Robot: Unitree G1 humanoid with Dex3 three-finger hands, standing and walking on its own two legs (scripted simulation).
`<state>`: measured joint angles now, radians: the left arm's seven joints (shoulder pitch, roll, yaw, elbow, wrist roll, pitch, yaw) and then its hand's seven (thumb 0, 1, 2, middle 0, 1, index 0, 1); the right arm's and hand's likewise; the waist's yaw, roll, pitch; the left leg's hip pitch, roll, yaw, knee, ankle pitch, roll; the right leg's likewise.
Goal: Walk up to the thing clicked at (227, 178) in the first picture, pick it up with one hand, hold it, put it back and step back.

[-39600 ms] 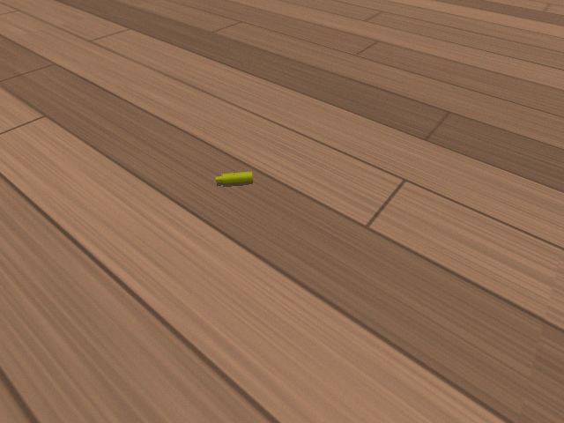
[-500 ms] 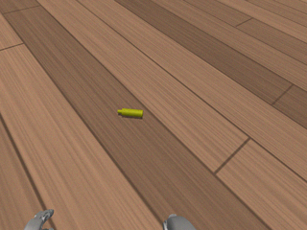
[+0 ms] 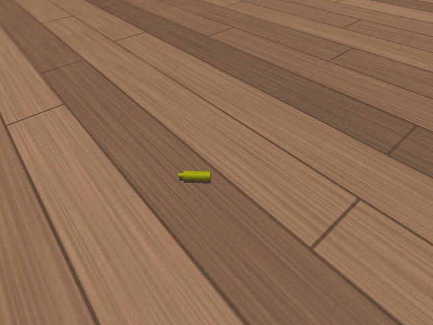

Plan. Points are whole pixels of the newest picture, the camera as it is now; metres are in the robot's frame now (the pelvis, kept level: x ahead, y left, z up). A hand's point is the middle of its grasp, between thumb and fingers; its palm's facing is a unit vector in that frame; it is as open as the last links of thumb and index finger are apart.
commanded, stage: step back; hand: left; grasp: from above
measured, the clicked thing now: (194, 175) +1.13 +0.22 -0.73
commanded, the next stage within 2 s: stand in 0.68 s
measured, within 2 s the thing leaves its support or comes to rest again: neither
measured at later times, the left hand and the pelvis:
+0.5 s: hand out of the picture +0.12 +0.24 -0.13, palm faces +0.04 -0.92 -0.39, open 7.4 cm; pelvis +0.03 -0.02 +0.00, yaw +2 degrees
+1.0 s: hand out of the picture +0.12 +0.26 -0.14, palm faces +0.04 -0.95 -0.32, open 7.4 cm; pelvis +0.05 +0.00 +0.02, yaw +3 degrees
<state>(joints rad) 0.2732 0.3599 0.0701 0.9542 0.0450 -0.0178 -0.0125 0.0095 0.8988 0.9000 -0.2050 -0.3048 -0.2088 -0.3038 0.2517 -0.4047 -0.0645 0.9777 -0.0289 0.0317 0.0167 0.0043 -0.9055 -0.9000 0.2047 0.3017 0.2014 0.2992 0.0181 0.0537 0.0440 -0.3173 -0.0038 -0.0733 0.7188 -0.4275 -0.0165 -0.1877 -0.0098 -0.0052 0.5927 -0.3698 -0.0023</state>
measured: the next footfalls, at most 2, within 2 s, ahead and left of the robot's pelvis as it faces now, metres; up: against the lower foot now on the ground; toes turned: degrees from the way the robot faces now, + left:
left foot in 0.02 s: +0.05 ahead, +0.13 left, +0.00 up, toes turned -2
right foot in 0.34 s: +0.10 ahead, -0.13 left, +0.00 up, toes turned +0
